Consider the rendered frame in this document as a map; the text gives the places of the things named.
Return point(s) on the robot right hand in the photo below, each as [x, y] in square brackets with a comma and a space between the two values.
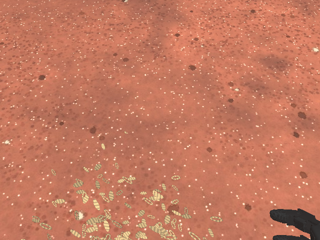
[299, 218]

